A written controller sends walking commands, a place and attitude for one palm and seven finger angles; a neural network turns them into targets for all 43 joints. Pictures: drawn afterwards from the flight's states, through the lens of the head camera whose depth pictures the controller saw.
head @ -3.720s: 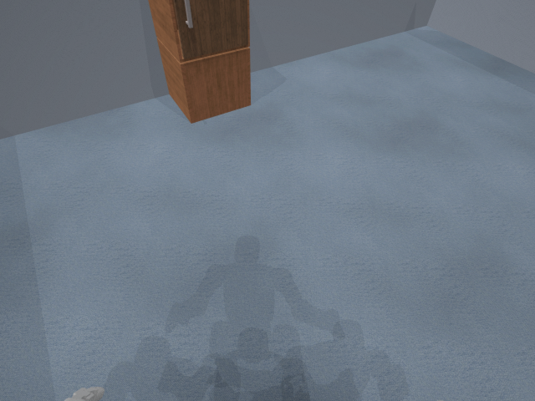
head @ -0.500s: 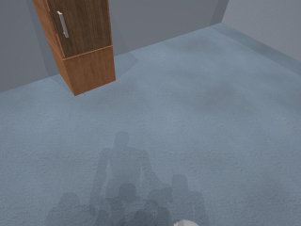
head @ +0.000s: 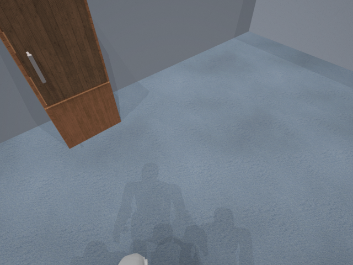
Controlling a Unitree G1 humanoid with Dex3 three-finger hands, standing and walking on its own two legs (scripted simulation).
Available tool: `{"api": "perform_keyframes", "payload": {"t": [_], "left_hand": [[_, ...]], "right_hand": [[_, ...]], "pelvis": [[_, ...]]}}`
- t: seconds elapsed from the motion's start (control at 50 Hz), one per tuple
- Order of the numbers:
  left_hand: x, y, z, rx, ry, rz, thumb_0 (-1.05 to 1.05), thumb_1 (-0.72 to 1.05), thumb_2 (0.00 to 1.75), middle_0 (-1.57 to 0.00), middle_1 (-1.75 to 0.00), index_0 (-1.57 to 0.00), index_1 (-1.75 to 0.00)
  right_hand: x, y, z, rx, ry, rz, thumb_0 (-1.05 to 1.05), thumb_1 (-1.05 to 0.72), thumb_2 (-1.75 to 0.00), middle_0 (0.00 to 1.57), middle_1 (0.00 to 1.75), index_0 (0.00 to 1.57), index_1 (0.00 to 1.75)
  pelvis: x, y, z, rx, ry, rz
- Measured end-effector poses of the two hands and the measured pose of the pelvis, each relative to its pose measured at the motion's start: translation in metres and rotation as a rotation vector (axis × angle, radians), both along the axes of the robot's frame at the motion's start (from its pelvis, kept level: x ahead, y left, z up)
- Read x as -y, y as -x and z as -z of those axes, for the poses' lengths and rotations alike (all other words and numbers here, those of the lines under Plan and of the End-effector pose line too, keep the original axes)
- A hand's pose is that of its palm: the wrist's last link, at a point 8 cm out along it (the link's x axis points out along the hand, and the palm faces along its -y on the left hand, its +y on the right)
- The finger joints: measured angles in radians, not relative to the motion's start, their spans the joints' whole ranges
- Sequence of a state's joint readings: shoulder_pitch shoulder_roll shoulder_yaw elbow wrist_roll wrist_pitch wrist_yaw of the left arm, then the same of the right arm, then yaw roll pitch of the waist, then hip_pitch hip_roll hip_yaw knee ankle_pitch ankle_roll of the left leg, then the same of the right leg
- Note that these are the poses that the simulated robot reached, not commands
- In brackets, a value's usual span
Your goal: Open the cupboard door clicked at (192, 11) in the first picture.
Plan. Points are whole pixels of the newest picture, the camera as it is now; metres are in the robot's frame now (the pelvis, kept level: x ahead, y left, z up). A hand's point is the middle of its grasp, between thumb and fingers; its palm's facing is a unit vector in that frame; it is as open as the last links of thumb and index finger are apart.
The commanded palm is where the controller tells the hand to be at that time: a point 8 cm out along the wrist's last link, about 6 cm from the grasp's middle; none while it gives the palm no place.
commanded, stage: walk to a spot facing it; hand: left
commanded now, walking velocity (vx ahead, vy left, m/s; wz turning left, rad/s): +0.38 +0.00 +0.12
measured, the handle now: (36, 67) +1.02 +0.75 -0.10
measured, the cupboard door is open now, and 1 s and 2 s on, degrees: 0 0 0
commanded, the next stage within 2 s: turn to face it in 0.94 s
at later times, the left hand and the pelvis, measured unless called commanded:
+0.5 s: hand (94, 237) +0.23 +0.25 -0.17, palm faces +0.07 -0.98 -0.17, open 7.4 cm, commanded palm none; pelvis +0.21 +0.06 +0.00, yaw +0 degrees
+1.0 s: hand (128, 171) +0.45 +0.19 -0.17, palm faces +0.05 -0.98 -0.21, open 7.2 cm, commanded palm none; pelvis +0.43 +0.00 +0.00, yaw +1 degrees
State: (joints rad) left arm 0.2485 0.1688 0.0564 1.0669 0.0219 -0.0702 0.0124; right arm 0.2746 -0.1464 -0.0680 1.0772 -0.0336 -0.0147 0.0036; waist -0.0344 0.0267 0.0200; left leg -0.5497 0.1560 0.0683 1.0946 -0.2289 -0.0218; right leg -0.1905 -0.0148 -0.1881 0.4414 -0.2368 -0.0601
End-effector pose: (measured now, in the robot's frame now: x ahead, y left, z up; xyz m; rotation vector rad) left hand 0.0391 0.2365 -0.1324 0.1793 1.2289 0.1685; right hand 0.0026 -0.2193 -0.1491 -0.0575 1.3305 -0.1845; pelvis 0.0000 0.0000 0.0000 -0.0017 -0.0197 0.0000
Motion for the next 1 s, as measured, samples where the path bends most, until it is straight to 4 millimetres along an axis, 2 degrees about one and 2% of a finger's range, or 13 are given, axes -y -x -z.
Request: {"api": "perform_keyframes", "payload": {"t": [0.12,0.24,0.28,0.32,0.36,0.44,0.52,0.64,0.74,0.78,0.82,0.92,1.0], "left_hand": [[0.001,0.008,0.010,-0.119,0.057,-0.073,0.00,0.93,0.89,-0.20,-0.30,-0.20,-0.30],[-0.008,0.009,0.031,-0.269,0.122,-0.151,0.00,0.91,0.89,-0.20,-0.30,-0.21,-0.30],[-0.017,0.000,0.039,-0.315,0.135,-0.155,0.01,0.91,0.89,-0.20,-0.30,-0.21,-0.30],[-0.027,-0.020,0.039,-0.326,0.131,-0.142,0.01,0.91,0.89,-0.20,-0.30,-0.20,-0.30],[-0.038,-0.051,0.035,-0.295,0.118,-0.124,0.01,0.91,0.89,-0.20,-0.30,-0.20,-0.30],[-0.054,-0.127,0.021,-0.177,0.083,-0.088,0.01,0.91,0.89,-0.20,-0.30,-0.20,-0.30],[-0.059,-0.204,0.008,-0.070,0.055,-0.051,0.01,0.91,0.89,-0.20,-0.30,-0.20,-0.30],[-0.043,-0.313,-0.003,0.022,0.022,0.043,0.01,0.91,0.89,-0.20,-0.30,-0.20,-0.30],[-0.013,-0.393,0.003,0.098,-0.005,0.109,0.01,0.91,0.89,-0.20,-0.30,-0.20,-0.30],[-0.003,-0.408,0.004,0.120,0.001,0.101,0.00,0.91,0.89,-0.20,-0.30,-0.20,-0.30],[0.005,-0.412,0.003,0.109,0.011,0.079,0.00,0.91,0.89,-0.20,-0.30,-0.20,-0.30],[0.004,-0.409,-0.003,0.035,-0.004,0.009,-0.01,0.95,0.89,-0.20,-0.30,-0.21,-0.30],[0.003,-0.399,0.002,-0.055,0.018,-0.033,-0.01,0.94,0.89,-0.20,-0.30,-0.21,-0.30]], "right_hand": [[0.009,-0.105,-0.016,0.098,0.060,-0.082,0.02,-0.94,-0.90,0.19,0.30,0.20,0.30],[-0.017,-0.210,-0.019,0.180,0.100,-0.179,0.01,-0.92,-0.90,0.19,0.30,0.19,0.30],[-0.028,-0.236,-0.015,0.221,0.116,-0.185,0.01,-0.92,-0.90,0.19,0.30,0.20,0.30],[-0.038,-0.246,-0.015,0.228,0.112,-0.170,0.00,-0.91,-0.90,0.19,0.30,0.20,0.30],[-0.047,-0.247,-0.016,0.205,0.099,-0.147,0.00,-0.91,-0.90,0.19,0.30,0.20,0.30],[-0.049,-0.240,-0.018,0.128,0.098,-0.081,-0.01,-0.95,-0.90,0.20,0.30,0.20,0.30],[-0.049,-0.230,-0.015,0.028,0.069,-0.045,-0.01,-0.94,-0.90,0.20,0.30,0.20,0.30],[-0.047,-0.222,-0.003,-0.099,0.002,0.041,0.00,-0.92,-0.90,0.20,0.30,0.20,0.30],[-0.034,-0.234,0.018,-0.196,-0.049,0.091,0.00,-0.91,-0.90,0.20,0.30,0.20,0.30],[-0.025,-0.251,0.020,-0.215,-0.055,0.080,0.01,-0.91,-0.90,0.20,0.30,0.20,0.30],[-0.015,-0.280,0.016,-0.195,-0.045,0.065,0.01,-0.91,-0.90,0.20,0.30,0.20,0.30],[0.007,-0.375,0.001,-0.061,0.002,0.014,0.01,-0.91,-0.90,0.19,0.30,0.20,0.30],[0.011,-0.452,-0.009,0.031,0.027,-0.043,0.01,-0.91,-0.90,0.19,0.30,0.19,0.30]], "pelvis": [[-0.012,-0.053,-0.001,-0.003,0.020,-0.021],[-0.038,-0.114,0.013,0.006,0.031,-0.038],[-0.049,-0.132,0.021,0.010,0.030,-0.032],[-0.055,-0.147,0.020,0.018,0.020,-0.023],[-0.059,-0.161,0.014,0.020,0.012,-0.016],[-0.063,-0.191,0.002,0.013,0.000,-0.008],[-0.061,-0.223,-0.003,0.003,-0.012,0.003],[-0.044,-0.275,-0.001,-0.004,-0.029,0.033],[-0.015,-0.325,0.017,-0.004,-0.031,0.049],[-0.008,-0.339,0.018,0.002,-0.021,0.041],[-0.003,-0.355,0.013,0.006,-0.016,0.034],[0.002,-0.395,0.000,-0.006,-0.003,0.008],[-0.002,-0.427,-0.003,-0.013,0.008,-0.025]]}}
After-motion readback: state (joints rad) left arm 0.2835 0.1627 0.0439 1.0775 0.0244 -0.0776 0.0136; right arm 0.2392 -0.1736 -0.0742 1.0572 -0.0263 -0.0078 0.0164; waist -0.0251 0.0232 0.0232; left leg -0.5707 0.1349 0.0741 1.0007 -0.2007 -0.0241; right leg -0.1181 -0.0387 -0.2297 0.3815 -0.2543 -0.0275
